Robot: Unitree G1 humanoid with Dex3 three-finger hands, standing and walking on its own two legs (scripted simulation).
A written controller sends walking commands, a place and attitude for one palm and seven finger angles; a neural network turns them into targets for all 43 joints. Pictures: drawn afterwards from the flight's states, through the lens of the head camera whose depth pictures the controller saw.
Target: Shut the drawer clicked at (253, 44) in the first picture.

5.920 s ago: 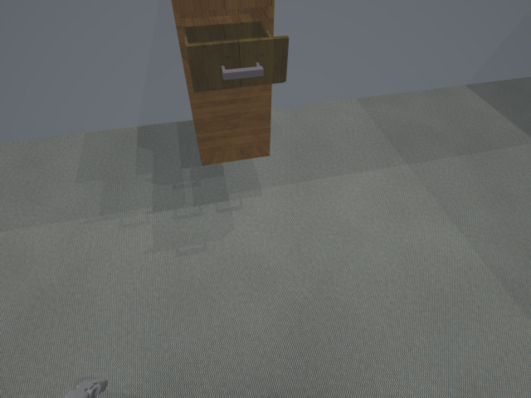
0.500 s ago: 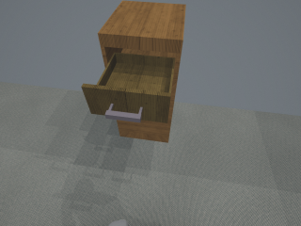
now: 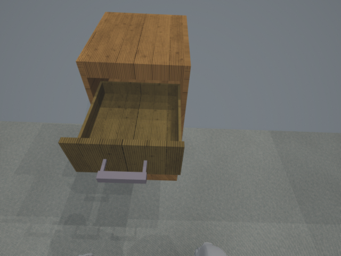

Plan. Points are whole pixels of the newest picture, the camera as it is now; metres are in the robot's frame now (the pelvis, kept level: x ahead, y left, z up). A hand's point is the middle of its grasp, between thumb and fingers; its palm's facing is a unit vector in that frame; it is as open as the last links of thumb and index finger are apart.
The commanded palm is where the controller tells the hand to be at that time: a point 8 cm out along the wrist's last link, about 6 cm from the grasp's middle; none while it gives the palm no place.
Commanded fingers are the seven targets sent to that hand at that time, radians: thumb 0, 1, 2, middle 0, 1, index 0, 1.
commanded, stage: come to a stop and stand still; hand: left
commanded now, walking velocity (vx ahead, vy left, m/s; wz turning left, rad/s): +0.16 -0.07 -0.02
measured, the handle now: (123, 170) +0.36 +0.15 -0.07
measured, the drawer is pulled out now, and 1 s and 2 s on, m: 0.30 0.30 0.30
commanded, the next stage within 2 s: look again from close up in 1.62 s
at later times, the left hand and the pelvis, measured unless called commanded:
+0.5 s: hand out of the picture +0.11 +0.17 -0.17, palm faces +0.06 -0.97 -0.25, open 7.3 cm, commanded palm none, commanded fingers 0.00 0.90 0.90 -0.20 -0.30 -0.20 -0.30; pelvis +0.05 -0.02 -0.01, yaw +0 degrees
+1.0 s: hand out of the picture +0.04 +0.22 -0.16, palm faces -0.03 -0.97 -0.26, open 7.4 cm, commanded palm none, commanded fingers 0.00 0.90 0.90 -0.20 -0.30 -0.20 -0.30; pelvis +0.01 +0.03 -0.01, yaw -2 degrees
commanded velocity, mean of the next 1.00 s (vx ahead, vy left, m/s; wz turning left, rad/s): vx -0.02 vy -0.03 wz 0.00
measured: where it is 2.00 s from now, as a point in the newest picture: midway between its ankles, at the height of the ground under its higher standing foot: outside the picture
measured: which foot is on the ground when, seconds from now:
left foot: down 0.00-0.12, up 0.14-0.58, down 0.60-1.00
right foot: up 0.00-0.10, down 0.12-0.64, up 0.66-1.00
